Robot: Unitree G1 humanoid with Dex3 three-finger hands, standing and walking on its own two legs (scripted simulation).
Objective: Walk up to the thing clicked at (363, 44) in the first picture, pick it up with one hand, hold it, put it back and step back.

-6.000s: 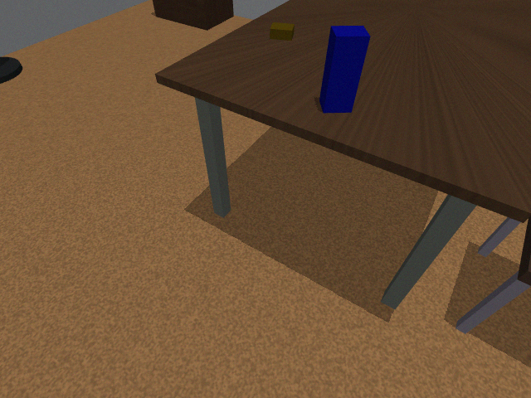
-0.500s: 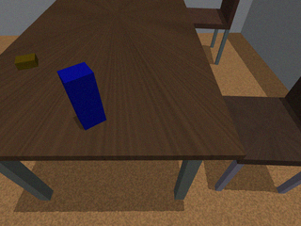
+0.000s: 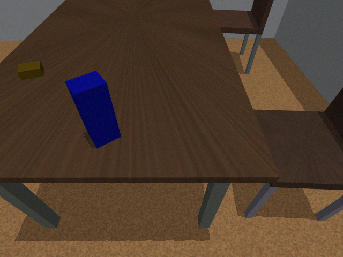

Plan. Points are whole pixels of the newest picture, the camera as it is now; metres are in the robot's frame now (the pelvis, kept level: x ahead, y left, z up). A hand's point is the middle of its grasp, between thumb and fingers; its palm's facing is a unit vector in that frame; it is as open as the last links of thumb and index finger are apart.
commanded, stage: rise first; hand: left
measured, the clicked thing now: (96, 112) +0.47 +0.22 +0.08
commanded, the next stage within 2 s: go down in 1.94 s
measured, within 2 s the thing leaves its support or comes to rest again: neither
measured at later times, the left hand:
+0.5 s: hand (63, 252) +0.16 +0.27 -0.08, palm faces +0.26 -0.90 -0.35, open 15.1 cm
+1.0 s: hand (38, 227) +0.18 +0.27 +0.06, palm faces +0.35 -0.85 -0.40, open 17.6 cm
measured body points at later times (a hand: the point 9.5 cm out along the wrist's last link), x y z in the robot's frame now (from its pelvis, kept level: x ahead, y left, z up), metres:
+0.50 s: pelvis +0.00 +0.00 -0.01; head +0.01 +0.00 +0.44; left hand +0.14 +0.31 -0.05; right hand +0.16 -0.25 -0.10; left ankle -0.01 +0.14 -0.75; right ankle -0.01 -0.13 -0.75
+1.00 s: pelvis +0.00 +0.00 -0.01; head +0.00 -0.02 +0.44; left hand +0.15 +0.31 +0.08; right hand +0.17 -0.25 -0.10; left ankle -0.01 +0.14 -0.75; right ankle -0.01 -0.13 -0.75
